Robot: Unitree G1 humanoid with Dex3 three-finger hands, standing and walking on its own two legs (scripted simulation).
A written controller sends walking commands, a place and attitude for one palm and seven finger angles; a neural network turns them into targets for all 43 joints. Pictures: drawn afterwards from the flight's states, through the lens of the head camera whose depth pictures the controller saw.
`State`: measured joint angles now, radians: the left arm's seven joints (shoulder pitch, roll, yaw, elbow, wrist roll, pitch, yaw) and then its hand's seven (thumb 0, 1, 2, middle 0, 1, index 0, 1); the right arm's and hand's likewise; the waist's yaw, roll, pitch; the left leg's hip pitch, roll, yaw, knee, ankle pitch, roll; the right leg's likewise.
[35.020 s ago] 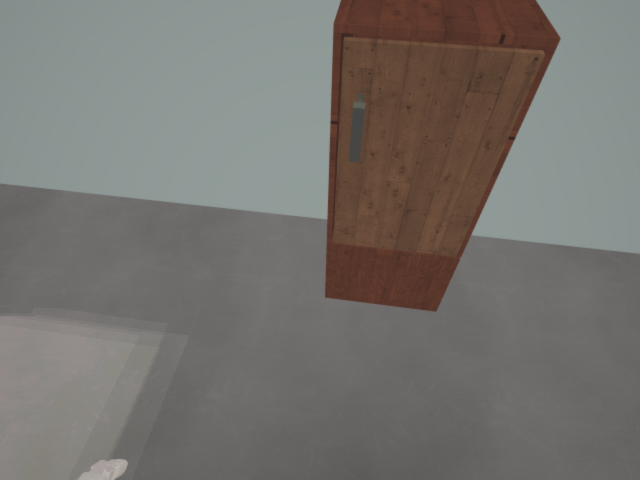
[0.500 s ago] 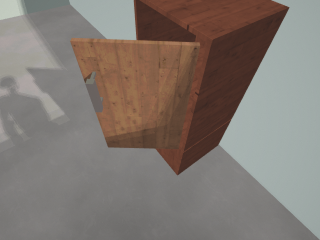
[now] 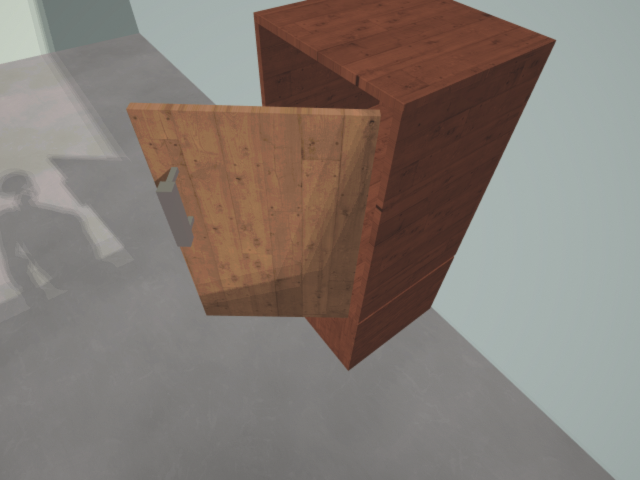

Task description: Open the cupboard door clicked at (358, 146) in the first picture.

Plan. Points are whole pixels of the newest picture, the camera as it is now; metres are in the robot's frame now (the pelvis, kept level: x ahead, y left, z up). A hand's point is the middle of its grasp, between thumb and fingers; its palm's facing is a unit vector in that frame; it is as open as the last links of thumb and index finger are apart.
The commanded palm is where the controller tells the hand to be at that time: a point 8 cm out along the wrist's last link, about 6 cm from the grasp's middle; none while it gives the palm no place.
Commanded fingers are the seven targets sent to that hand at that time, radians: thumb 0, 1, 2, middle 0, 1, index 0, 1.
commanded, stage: come to a stop and stand still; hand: left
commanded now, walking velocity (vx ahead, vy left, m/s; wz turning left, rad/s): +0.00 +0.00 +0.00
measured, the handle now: (179, 207) +0.52 +0.28 +0.00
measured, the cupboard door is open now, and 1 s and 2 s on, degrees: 53 53 53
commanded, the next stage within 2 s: look again from close up in 0.12 s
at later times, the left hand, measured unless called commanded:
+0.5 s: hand out of the picture -0.01 +0.17 -0.17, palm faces +0.01 -0.98 -0.21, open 7.3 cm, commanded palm none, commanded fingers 0.00 0.90 0.90 -0.20 -0.30 -0.20 -0.30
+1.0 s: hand out of the picture -0.02 +0.16 -0.18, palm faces +0.02 -0.98 -0.19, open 7.3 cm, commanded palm none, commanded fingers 0.00 0.90 0.90 -0.20 -0.30 -0.20 -0.30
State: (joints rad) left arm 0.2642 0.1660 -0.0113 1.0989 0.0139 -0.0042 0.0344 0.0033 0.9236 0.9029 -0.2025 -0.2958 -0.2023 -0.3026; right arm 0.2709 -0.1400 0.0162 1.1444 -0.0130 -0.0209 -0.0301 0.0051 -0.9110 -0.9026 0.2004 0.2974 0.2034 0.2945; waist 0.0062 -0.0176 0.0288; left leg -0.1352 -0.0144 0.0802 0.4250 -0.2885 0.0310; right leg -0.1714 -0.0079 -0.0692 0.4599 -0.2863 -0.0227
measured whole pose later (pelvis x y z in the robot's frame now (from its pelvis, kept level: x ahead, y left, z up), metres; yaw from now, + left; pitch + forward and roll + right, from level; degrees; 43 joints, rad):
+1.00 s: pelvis -0.02 +0.00 +0.00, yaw +0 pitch -1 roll +0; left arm 0.29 0.14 -0.01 1.09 0.02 -0.01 0.03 0.00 0.91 0.90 -0.20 -0.30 -0.20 -0.30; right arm 0.31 -0.16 0.01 1.13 -0.02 0.00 -0.01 0.00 -0.91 -0.90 0.20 0.30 0.20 0.29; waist 0.00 0.01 0.04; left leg -0.18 -0.01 0.08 0.49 -0.30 0.02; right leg -0.21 0.00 -0.07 0.51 -0.29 -0.04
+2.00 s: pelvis -0.03 -0.02 +0.00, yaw +0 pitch -1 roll +1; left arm 0.27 0.18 -0.03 1.08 0.01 -0.01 0.02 0.00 0.91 0.90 -0.20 -0.30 -0.20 -0.30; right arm 0.29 -0.18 0.02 1.11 -0.02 -0.01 -0.01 0.00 -0.91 -0.90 0.20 0.30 0.20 0.29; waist 0.00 0.01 0.05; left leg -0.17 0.00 0.08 0.43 -0.25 0.01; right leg -0.21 0.01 -0.08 0.47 -0.25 -0.05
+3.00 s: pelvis -0.01 -0.04 +0.00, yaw +1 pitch -1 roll +1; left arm 0.24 0.19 -0.01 1.10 0.01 -0.02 0.03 0.00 0.91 0.90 -0.20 -0.30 -0.20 -0.30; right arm 0.23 -0.17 0.01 1.14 -0.01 -0.02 -0.03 0.00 -0.91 -0.90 0.20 0.30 0.20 0.29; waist 0.01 -0.01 0.04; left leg -0.12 0.03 0.06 0.39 -0.26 -0.02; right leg -0.15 0.03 -0.10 0.42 -0.27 -0.07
